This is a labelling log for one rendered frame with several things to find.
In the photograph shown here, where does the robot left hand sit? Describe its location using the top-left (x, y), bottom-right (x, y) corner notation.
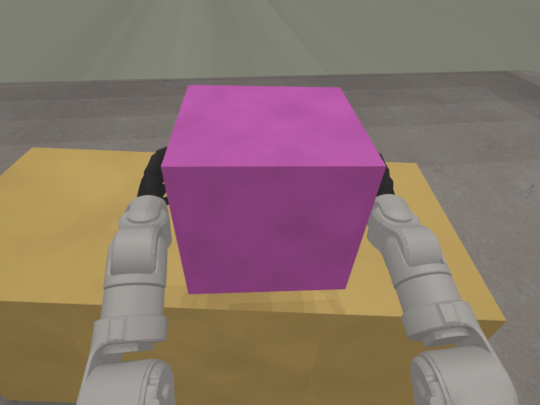
top-left (138, 146), bottom-right (169, 205)

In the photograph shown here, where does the left robot forearm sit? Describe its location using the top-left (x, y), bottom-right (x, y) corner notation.
top-left (76, 195), bottom-right (172, 405)

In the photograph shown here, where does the robot right upper arm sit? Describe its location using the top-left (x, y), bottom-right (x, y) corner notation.
top-left (410, 344), bottom-right (517, 405)

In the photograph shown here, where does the robot left upper arm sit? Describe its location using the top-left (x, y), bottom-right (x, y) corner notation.
top-left (78, 359), bottom-right (176, 405)

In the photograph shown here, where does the robot right hand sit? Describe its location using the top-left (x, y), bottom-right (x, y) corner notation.
top-left (376, 152), bottom-right (395, 197)

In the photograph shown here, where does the pedestal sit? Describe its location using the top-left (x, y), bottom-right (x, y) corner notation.
top-left (0, 148), bottom-right (506, 405)

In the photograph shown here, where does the right robot forearm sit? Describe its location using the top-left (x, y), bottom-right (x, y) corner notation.
top-left (367, 194), bottom-right (519, 405)

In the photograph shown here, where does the carton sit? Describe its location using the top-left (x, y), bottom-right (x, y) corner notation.
top-left (161, 85), bottom-right (386, 294)

